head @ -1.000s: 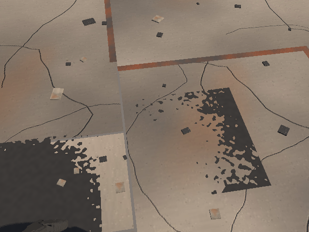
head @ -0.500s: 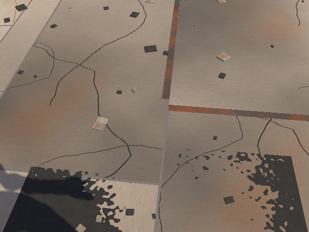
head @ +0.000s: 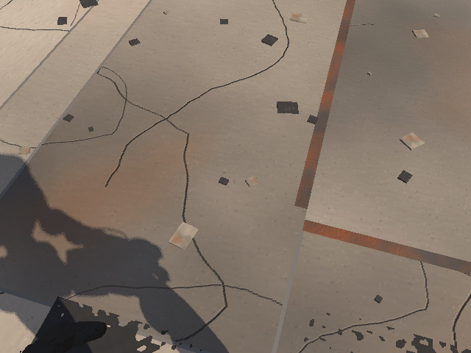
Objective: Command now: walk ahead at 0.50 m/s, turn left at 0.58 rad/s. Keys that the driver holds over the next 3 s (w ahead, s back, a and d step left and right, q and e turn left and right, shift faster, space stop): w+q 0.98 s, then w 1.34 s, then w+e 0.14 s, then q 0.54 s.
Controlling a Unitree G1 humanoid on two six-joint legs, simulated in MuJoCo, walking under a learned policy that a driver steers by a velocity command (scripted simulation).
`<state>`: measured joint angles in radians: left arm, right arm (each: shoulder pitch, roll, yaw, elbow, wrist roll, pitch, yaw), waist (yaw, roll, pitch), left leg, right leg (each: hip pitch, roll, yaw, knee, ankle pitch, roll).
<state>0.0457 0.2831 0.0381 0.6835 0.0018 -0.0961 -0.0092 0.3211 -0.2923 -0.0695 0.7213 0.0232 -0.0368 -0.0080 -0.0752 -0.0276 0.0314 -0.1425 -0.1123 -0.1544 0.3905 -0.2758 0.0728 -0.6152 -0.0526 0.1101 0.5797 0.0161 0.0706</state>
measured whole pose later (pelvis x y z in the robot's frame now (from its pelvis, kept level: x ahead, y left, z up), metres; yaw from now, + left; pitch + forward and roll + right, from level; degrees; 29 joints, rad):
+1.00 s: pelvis +0.52 +0.12 +0.00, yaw +36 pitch +2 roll +0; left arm 0.02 0.29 0.03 0.70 0.00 -0.10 -0.02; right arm 0.36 -0.30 -0.07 0.69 0.02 -0.04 -0.01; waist -0.08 -0.04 0.03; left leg -0.12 -0.11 -0.16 0.40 -0.29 0.07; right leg -0.60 -0.04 0.10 0.57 0.04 0.06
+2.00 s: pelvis +0.93 +0.47 +0.00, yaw +41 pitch +2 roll +2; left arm 0.06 0.28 0.03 0.75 -0.01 -0.07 -0.03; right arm 0.38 -0.28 -0.05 0.84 0.01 -0.07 0.01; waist -0.09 -0.05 0.02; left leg 0.00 -0.07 0.03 0.22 -0.25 0.05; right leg -0.63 -0.09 0.04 0.59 0.06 0.01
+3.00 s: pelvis +1.25 +0.74 -0.01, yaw +50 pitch +2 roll +0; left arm 0.11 0.30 0.05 0.78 0.00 0.00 0.04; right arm 0.18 -0.30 -0.08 0.78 0.01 0.02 -0.02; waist -0.04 0.00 0.04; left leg -0.37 -0.11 -0.15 0.44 -0.10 0.04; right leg -0.45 0.01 0.11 0.71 -0.32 0.07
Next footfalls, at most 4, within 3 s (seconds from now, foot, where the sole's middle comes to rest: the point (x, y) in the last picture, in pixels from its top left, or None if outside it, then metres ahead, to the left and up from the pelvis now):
0.10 right None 0.24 -0.15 -0.78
0.62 left None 0.45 0.18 -0.78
1.08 right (174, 248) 0.79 0.14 -0.78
1.60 left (56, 244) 0.82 0.51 -0.78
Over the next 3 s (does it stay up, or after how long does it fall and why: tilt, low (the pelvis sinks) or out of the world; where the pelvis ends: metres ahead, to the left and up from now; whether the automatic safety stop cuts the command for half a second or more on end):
stays up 1.25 0.74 -0.01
